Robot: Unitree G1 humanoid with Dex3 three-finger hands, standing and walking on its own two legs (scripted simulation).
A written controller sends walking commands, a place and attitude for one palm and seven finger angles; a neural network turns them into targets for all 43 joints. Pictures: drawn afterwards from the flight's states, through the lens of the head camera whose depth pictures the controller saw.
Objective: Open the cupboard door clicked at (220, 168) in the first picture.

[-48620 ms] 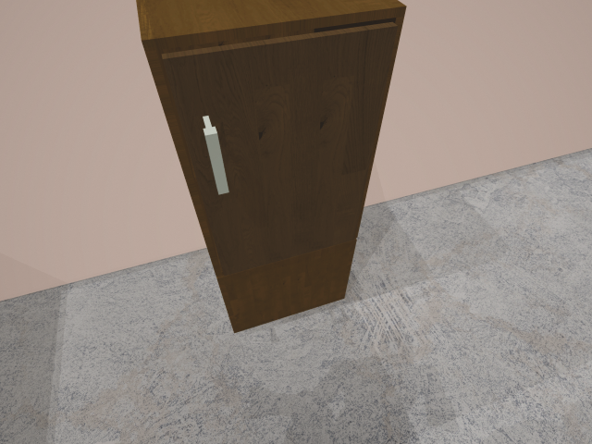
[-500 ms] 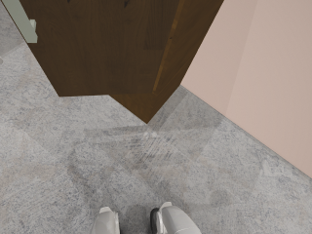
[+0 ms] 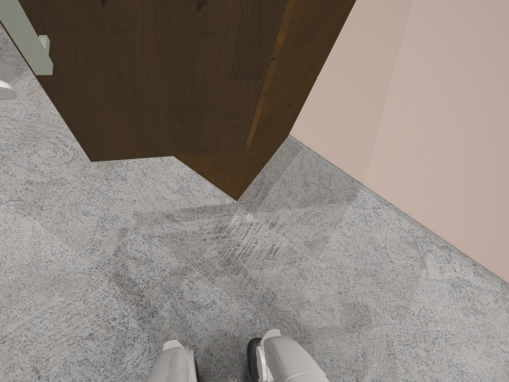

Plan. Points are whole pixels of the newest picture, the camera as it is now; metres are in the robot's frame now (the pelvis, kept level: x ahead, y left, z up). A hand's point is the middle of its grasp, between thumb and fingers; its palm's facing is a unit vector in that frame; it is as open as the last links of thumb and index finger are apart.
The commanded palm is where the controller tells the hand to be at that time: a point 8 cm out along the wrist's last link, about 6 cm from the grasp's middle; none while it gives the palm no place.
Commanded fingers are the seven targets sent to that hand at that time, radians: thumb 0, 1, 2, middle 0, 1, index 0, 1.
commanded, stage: slide the fingers in behind the handle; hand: left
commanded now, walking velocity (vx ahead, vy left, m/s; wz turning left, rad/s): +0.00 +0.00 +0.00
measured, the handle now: (21, 15) +0.59 +0.23 +0.12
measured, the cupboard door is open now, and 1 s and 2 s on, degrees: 45 45 45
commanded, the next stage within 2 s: close the thumb around the handle in 1.38 s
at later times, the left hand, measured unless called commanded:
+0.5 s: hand (12, 49) +0.54 +0.24 +0.12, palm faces +0.05 -1.00 +0.00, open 14.0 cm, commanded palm +0.52 +0.27 +0.11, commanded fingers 0.00 -0.50 0.30 -0.30 -1.20 -0.30 -1.20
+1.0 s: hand (36, 50) +0.54 +0.21 +0.11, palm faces +0.04 -1.00 +0.00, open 13.9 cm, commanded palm +0.52 +0.24 +0.11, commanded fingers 0.00 -0.50 0.30 -0.30 -1.20 -0.30 -1.20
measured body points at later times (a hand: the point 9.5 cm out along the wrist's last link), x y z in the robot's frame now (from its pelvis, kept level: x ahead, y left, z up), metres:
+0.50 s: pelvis +0.00 -0.02 +0.01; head +0.15 +0.02 +0.43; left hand +0.53 +0.29 +0.12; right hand -0.01 -0.28 -0.09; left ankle -0.01 +0.08 -0.68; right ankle -0.01 -0.15 -0.68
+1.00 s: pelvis +0.00 -0.02 +0.01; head +0.14 +0.01 +0.43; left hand +0.53 +0.27 +0.12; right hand -0.05 -0.28 -0.09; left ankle -0.01 +0.08 -0.68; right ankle -0.01 -0.15 -0.68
